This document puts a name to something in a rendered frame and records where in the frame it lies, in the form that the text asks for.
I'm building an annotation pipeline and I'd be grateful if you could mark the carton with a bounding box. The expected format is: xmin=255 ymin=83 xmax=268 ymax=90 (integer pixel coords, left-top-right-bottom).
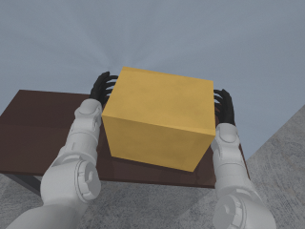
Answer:
xmin=101 ymin=66 xmax=216 ymax=172

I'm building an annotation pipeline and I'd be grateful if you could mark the table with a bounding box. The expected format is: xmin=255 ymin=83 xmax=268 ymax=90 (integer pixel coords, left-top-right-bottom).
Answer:
xmin=0 ymin=90 xmax=251 ymax=197

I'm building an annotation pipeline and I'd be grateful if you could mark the left robot hand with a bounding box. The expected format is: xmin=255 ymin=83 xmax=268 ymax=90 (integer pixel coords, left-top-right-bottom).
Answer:
xmin=89 ymin=72 xmax=118 ymax=108

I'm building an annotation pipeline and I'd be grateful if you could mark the robot left upper arm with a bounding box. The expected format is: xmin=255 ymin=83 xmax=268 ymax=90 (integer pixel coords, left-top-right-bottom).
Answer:
xmin=6 ymin=159 xmax=101 ymax=229

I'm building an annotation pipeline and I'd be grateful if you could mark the right robot forearm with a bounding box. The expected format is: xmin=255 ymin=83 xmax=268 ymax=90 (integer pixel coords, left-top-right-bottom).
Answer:
xmin=211 ymin=123 xmax=268 ymax=209

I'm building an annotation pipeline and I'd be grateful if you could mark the robot right upper arm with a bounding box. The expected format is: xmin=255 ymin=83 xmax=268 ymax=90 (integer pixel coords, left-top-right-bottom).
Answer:
xmin=212 ymin=194 xmax=276 ymax=229

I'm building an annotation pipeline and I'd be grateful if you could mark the right robot hand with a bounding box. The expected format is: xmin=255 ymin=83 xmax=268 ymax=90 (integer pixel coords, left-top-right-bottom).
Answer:
xmin=213 ymin=89 xmax=234 ymax=125

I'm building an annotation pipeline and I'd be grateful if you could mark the left robot forearm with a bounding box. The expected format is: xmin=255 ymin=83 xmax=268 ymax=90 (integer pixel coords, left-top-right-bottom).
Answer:
xmin=40 ymin=98 xmax=103 ymax=200

